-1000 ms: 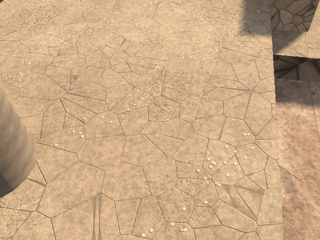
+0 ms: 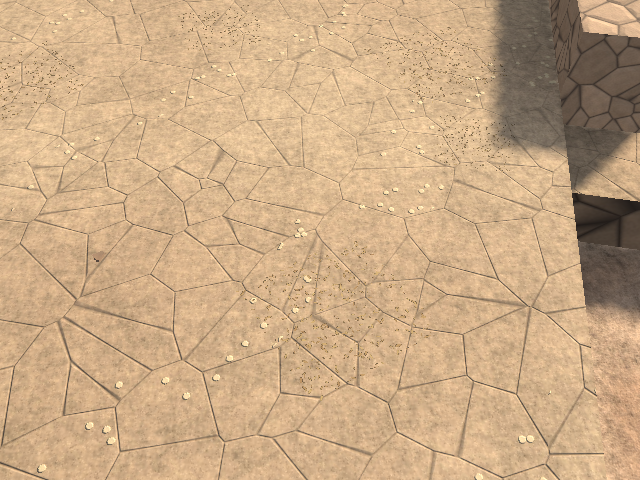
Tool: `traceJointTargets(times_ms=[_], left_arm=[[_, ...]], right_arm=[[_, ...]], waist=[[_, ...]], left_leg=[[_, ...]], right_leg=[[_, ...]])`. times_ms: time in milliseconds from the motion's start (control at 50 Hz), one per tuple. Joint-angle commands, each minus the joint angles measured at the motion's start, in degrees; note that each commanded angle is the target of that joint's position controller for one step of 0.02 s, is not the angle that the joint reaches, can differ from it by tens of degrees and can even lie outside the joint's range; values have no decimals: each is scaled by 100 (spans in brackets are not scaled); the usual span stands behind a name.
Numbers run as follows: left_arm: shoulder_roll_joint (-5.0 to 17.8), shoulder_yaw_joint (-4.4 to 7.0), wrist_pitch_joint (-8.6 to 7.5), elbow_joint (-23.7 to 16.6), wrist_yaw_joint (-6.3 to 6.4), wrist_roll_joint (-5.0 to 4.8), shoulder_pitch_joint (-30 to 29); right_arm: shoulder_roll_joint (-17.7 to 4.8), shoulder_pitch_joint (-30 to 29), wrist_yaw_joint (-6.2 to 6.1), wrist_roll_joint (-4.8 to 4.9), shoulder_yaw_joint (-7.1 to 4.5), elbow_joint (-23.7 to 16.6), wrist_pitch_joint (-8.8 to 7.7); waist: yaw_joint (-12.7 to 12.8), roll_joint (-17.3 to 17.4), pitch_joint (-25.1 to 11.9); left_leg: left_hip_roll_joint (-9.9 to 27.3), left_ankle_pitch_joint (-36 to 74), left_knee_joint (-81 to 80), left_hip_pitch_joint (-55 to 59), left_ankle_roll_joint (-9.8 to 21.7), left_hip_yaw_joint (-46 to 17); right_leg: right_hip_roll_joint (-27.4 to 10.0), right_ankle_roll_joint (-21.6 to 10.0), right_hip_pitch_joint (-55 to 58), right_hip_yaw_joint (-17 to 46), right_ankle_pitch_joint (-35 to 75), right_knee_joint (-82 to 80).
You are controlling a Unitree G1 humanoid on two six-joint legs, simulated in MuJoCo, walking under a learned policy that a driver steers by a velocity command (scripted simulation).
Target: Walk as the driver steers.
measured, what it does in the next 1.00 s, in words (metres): walks ahead: right foot, then left foot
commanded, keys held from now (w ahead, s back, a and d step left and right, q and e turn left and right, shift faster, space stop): no key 1.00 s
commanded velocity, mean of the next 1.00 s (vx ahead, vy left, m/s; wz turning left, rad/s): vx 0.09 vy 0.00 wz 0.00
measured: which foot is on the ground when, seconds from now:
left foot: down 0.00-0.14, up 0.16-0.42, down 0.44-1.00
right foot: up 0.00-0.10, down 0.12-1.00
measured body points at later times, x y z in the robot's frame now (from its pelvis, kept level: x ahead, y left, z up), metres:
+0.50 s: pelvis +0.16 -0.05 -0.01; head +0.16 -0.04 +0.44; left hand +0.27 +0.19 -0.15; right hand +0.21 -0.30 -0.15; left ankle +0.18 +0.10 -0.75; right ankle +0.23 -0.13 -0.74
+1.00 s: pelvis +0.21 -0.03 -0.01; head +0.22 -0.03 +0.44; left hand +0.27 +0.22 -0.16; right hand +0.23 -0.27 -0.16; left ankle +0.18 +0.10 -0.74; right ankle +0.23 -0.13 -0.74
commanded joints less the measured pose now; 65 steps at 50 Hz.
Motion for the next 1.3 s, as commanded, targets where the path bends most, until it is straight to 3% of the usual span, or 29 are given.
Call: traceJointTargets(times_ms=[20, 80, 100, 120, 140, 160, 180, 200, 220, 240, 280, 320, 360, 400, 440, 460, 480, 500, 520, 540, 640, 740, 940, 1140, 1160, 1200, 1240, 1280, 1300], left_arm=[[174, -20, -88, -393, -90, -4, -564], [428, 64, -125, -379, -159, 20, -277], [552, 133, -145, -249, -152, 74, 200], [824, 238, -175, -44, -126, 130, 820], [1243, 306, -176, 85, -91, 275, 1543], [1201, 238, -103, 128, -110, 257, 1670], [820, 148, -41, 118, -151, 157, 1709], [729, 108, -13, 17, -143, 84, 1121], [550, 33, 1, -84, -121, 105, 570], [396, -28, -1, -136, -113, 158, 202], [384, -32, 14, -101, -128, 282, -76], [420, -30, 29, -41, -90, 323, -34], [484, -25, 77, 24, -37, 241, 37], [478, -46, 158, 81, 8, 133, -34], [333, -105, 221, 261, 31, 109, 240], [357, -97, 245, 319, 41, 124, 336], [373, -62, 276, 336, 70, 111, 594], [408, -60, 302, 369, 119, 137, 539], [421, -46, 311, 412, 148, 113, 563], [356, -54, 324, 456, 168, 110, 608], [282, -41, 331, 610, 136, 107, 655], [289, -24, 366, 715, 119, 68, 675], [330, 1, 456, 924, 170, 47, 740], [301, 30, 480, 1088, 208, 49, 747], [264, 28, 488, 1156, 213, 49, 852], [398, 98, 516, 1181, 235, -23, 928], [497, 143, 451, 1154, 240, -56, 1076], [721, 230, 315, 1254, 207, -92, 1610], [818, 271, 261, 1295, 202, -72, 1803]], right_arm=[[-926, 196, -46, 25, -154, -132, 41], [-994, 70, -75, 42, -187, -97, 148], [-1032, -120, -90, 70, -198, -136, 178], [-963, -79, -89, 39, -180, -160, 185], [-704, 161, -83, -116, -91, -258, 147], [-78, 1024, -28, -55, 101, -46, 94], [-534, 923, 3, 84, -27, 84, 88], [-742, 326, -9, 191, -98, -97, 125], [-684, -68, -68, 159, -108, -177, 204], [-630, -206, -130, 87, -139, -193, 309], [-353, 21, -191, 12, -106, -121, 492], [-226, 54, -249, -34, -69, -83, 558], [-306, -39, -256, -59, -73, -83, 610], [-348, -129, -227, -96, -85, -65, 634], [-469, -335, -215, -200, -98, -129, 623], [-580, -361, -231, -196, -98, -166, 602], [-957, -454, -254, -81, -193, -85, 585], [-768, -515, -244, -33, -184, -43, 536], [-558, -559, -235, -65, -145, -12, 466], [-505, -630, -227, -75, -140, 9, 414], [-443, -527, -214, -30, -129, 122, 280], [-451, -425, -225, -14, -114, 203, 303], [-370, -391, -246, -15, -95, 278, 381], [-320, -379, -279, -30, -110, 327, 402], [-275, -260, -286, -26, -105, 391, 412], [-348, -239, -314, 47, -153, 378, 427], [-296, -371, -332, 70, -152, 225, 354], [-55, -563, -278, 82, -109, 67, 200], [-42, -668, -230, 87, -113, -1, 142]], waist=[[18, 561, 402], [303, 773, 97], [610, 742, -135], [838, 518, -528], [862, -224, -1407], [601, -1421, -2360], [758, -800, -2552], [671, -491, -1692], [526, -58, -1132], [355, 49, -781], [85, -224, -612], [76, -379, -665], [131, -419, -763], [67, -390, -571], [122, -224, -154], [213, -73, 78], [499, 542, 305], [420, 719, 404], [428, 831, 336], [466, 877, 273], [420, 589, 24], [385, 393, -138], [393, 305, 11], [396, 338, 161], [395, 324, 36], [430, 257, 274], [509, 2, 713], [679, -543, 728], [723, -661, 694]], left_leg=[[1458, 2864, -3, -328, 725, -486], [1606, 3600, 748, 111, 504, -591], [1478, 3904, 1272, 124, 378, -559], [1148, 3733, 2130, -79, 181, -406], [720, 1681, 3720, -1333, -95, -204], [5, -2496, 5483, -2724, -408, -354], [168, -2761, 5990, -2814, -421, -1087], [400, -2468, 6076, -3230, -433, -927], [650, -2068, 5804, -3176, -471, -803], [836, -1785, 5380, -2853, -495, -818], [880, -1453, 4409, -1901, -514, -667], [795, -1255, 3584, -1463, -520, -539], [762, -614, 2960, -1163, -488, -483], [682, 146, 2224, -742, -385, -363], [804, 338, 1560, -666, -209, -511], [1004, 123, 1261, -812, -88, -694], [940, -634, 1265, -1350, 31, -633], [871, -1084, 1027, -1888, 2, -659], [877, -1054, 880, -2006, -86, -666], [874, -819, 829, -2002, -164, -668], [844, 160, 1014, -1540, -210, -617], [801, 754, 1147, -1291, -201, -542], [721, 898, 1110, -1159, -220, -446], [683, 561, 967, -1153, -255, -395], [614, 12, 971, -1113, -237, -315], [451, -1642, 1256, -1482, -69, -173], [459, -2391, 1682, -2144, 53, -182], [395, -1759, 2669, -2768, 44, 19], [472, -1506, 3186, -2777, 105, -93]], right_leg=[[335, -28, 507, -292, 242, -645], [543, -278, 1091, -217, -112, -1031], [697, -397, 1706, -300, 85, -1352], [629, -540, 2669, -287, 1261, -1597], [-461, -956, 4556, 724, 3804, -992], [-1772, -2018, 5998, 2322, 4714, -1085], [-1524, -1960, 5618, 2561, 3462, -1426], [-1293, -1695, 4821, 2017, 2447, -1691], [-1025, -1472, 3952, 1612, 1738, -1958], [-848, -1343, 3115, 1272, 1322, -2199], [-530, -1190, 2067, 774, 713, -2502], [-399, -1250, 1833, 544, 396, -2592], [-410, -1240, 1827, 594, -668, -2719], [-289, -1009, 1523, 582, -2326, -2831], [-47, -543, 1335, 567, -3476, -2898], [100, -361, 1357, 498, -3496, -2712], [412, -241, 1600, 213, -3087, -2671], [532, -184, 2108, 31, -2661, -2390], [542, -211, 2405, -16, -2326, -2207], [537, -253, 2587, -42, -2046, -2091], [573, -313, 2818, -157, -993, -1821], [546, -302, 3025, -168, -295, -1662], [524, -253, 3100, -150, -94, -1630], [514, -227, 3077, -131, -391, -1741], [574, -243, 3127, -188, -989, -1755], [646, -395, 2821, -163, -3222, -1737], [247, -651, 2490, 447, -4562, -2066], [-627, -1128, 2882, 1799, -5113, -2711], [-1044, -1384, 2784, 2518, -5174, -3015]])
